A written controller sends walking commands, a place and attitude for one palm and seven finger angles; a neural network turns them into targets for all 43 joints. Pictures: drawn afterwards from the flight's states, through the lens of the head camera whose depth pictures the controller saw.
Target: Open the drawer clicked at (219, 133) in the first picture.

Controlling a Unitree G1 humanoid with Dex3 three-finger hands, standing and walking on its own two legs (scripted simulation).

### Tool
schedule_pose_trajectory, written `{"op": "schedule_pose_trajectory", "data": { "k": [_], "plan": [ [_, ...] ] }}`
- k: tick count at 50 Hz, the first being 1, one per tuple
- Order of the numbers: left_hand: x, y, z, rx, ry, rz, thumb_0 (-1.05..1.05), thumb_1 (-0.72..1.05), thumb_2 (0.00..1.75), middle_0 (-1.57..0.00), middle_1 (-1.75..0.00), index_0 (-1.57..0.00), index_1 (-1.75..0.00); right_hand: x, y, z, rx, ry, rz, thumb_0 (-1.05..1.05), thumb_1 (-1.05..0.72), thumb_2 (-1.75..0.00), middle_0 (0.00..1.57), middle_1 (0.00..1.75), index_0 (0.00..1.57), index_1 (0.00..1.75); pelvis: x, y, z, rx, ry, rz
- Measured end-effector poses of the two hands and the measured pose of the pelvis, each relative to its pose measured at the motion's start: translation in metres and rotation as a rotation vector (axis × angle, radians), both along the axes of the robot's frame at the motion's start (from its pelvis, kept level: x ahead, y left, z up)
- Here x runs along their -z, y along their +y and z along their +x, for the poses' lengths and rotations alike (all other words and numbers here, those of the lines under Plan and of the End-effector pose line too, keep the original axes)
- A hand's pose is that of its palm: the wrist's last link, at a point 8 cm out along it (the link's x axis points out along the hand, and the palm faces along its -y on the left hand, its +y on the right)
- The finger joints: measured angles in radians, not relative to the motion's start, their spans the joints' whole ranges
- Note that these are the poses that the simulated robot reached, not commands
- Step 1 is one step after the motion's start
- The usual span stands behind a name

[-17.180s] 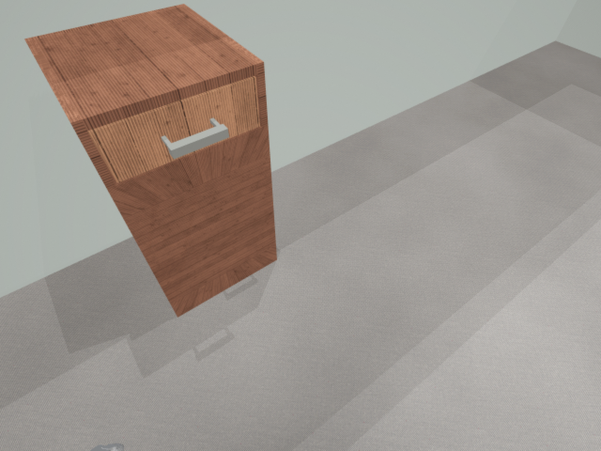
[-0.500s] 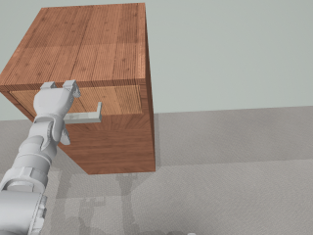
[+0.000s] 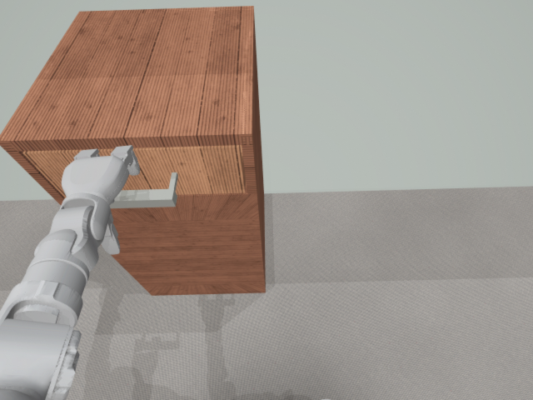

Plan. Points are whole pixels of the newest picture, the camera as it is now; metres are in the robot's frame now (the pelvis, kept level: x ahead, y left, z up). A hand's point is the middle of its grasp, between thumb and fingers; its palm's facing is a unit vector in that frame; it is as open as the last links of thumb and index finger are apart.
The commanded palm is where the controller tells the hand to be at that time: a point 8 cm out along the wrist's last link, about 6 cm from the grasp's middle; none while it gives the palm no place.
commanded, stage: move the hooked fingers above the handle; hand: left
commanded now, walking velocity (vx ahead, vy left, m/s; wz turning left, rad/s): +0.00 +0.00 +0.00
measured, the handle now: (140, 188) +0.48 +0.26 -0.02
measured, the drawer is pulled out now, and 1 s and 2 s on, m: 0.00 0.00 0.00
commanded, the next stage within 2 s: none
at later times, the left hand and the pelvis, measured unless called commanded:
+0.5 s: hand (128, 217) +0.39 +0.24 +0.02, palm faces -0.18 -0.06 -0.98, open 13.8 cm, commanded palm +0.39 +0.25 +0.09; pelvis +0.00 +0.00 +0.00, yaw +2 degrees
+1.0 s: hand (113, 212) +0.40 +0.27 +0.02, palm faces -0.17 -0.02 -0.98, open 13.8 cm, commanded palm +0.40 +0.27 +0.09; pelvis -0.01 -0.01 +0.00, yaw +1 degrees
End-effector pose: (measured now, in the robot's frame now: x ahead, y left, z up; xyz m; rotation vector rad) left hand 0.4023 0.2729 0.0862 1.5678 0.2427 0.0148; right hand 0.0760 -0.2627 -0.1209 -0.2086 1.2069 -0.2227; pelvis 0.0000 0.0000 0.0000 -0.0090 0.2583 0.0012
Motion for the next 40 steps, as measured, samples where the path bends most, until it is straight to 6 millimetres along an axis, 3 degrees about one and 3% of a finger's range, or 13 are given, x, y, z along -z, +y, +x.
{"op": "schedule_pose_trajectory", "data": {
  "k": [4,8,14,17,20,25,28,30,35,40],
  "plan": [
    [0.009,-0.027,-0.004,0.15,0.012,-0.077,0.0,-0.49,0.3,-0.32,-1.2,-0.32,-1.2,-0.003,0.0,-0.004,0.004,0.017,-0.022,0.0,-0.9,-0.89,0.2,0.3,0.2,0.3,0.0,0.001,0.003,-0.003,-0.008,-0.002],
    [0.002,-0.042,-0.005,0.253,-0.114,-0.096,0.0,-0.49,0.3,-0.32,-1.2,-0.32,-1.2,-0.002,-0.002,-0.006,0.004,0.026,-0.033,0.0,-0.9,-0.89,0.2,0.3,0.2,0.3,0.002,0.001,0.003,0.0,-0.003,-0.001],
    [-0.019,-0.009,-0.004,0.076,-0.258,0.011,0.0,-0.49,0.3,-0.32,-1.2,-0.32,-1.2,0.01,0.003,-0.005,-0.001,0.032,0.015,0.0,-0.9,-0.89,0.2,0.3,0.2,0.3,0.005,0.002,-0.001,0.013,0.011,0.003],
    [-0.017,0.012,-0.01,-0.049,-0.17,0.065,0.0,-0.49,0.3,-0.32,-1.2,-0.32,-1.2,0.011,0.007,-0.002,0.005,0.024,0.045,0.0,-0.9,-0.89,0.2,0.3,0.2,0.3,0.003,0.002,-0.001,0.013,0.006,0.003],
    [-0.005,0.016,-0.019,-0.087,-0.036,0.041,0.0,-0.49,0.3,-0.31,-1.2,-0.31,-1.2,0.007,0.009,0.002,-0.001,0.011,0.046,0.0,-0.9,-0.89,0.2,0.3,0.2,0.3,-0.001,0.001,0.0,0.001,-0.011,0.002],
    [0.008,-0.028,-0.025,0.133,0.035,-0.074,0.0,-0.49,0.3,-0.32,-1.2,-0.32,-1.2,-0.004,0.005,0.012,-0.047,-0.021,-0.017,0.0,-0.9,-0.89,0.2,0.3,0.2,0.3,-0.002,0.0,-0.001,-0.029,-0.041,-0.001],
    [0.003,-0.055,-0.019,0.284,-0.06,-0.091,0.0,-0.49,0.3,-0.32,-1.2,-0.32,-1.2,-0.008,0.001,0.018,-0.053,-0.044,-0.048,0.0,-0.9,-0.89,0.2,0.3,0.2,0.3,0.001,0.0,-0.004,-0.03,-0.034,-0.001],
    [-0.006,-0.061,-0.011,0.314,-0.157,-0.081,0.0,-0.49,0.3,-0.33,-1.2,-0.32,-1.2,-0.006,-0.002,0.019,-0.05,-0.056,-0.055,0.0,-0.9,-0.89,0.2,0.3,0.2,0.3,0.004,-0.001,-0.006,-0.024,-0.021,0.0],
    [-0.025,-0.04,0.007,0.173,-0.295,-0.001,0.0,-0.49,0.3,-0.34,-1.22,-0.32,-1.2,0.005,-0.001,0.013,-0.032,-0.038,-0.017,0.0,-0.9,-0.89,0.2,0.3,0.2,0.3,0.008,-0.001,-0.008,0.005,0.006,0.007],
    [-0.018,-0.027,0.005,0.025,-0.139,0.046,0.0,-0.49,0.3,-0.37,-1.25,-0.31,-1.22,0.012,0.007,0.002,-0.001,0.01,0.047,0.0,-0.9,-0.89,0.2,0.3,0.2,0.3,0.001,-0.002,-0.006,0.025,0.002,0.014]
  ]
}}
